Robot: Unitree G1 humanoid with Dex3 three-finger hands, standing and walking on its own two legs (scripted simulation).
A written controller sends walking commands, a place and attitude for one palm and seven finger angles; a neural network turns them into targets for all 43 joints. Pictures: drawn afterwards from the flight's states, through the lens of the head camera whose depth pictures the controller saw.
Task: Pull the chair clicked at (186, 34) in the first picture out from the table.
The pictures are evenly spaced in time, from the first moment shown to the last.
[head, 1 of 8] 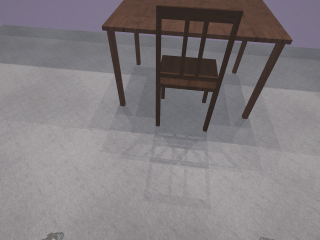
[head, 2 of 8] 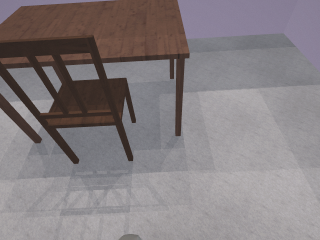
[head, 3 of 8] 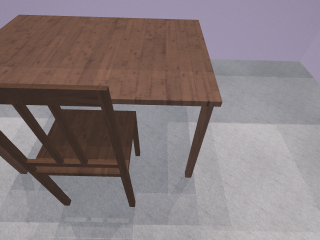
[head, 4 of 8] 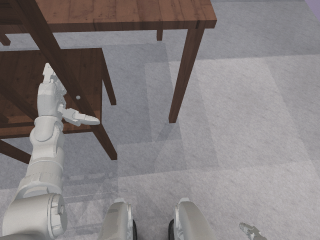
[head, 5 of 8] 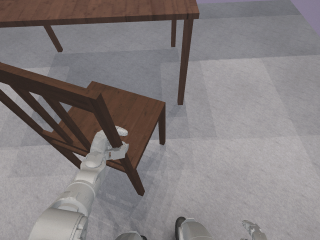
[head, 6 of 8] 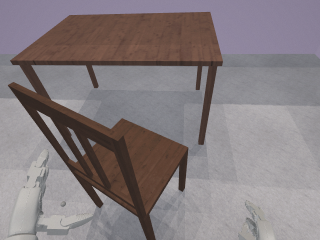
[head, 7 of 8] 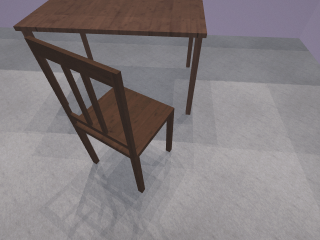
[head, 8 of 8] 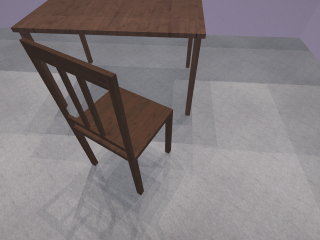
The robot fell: no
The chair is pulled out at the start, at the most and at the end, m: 0.00 0.44 0.44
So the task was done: yes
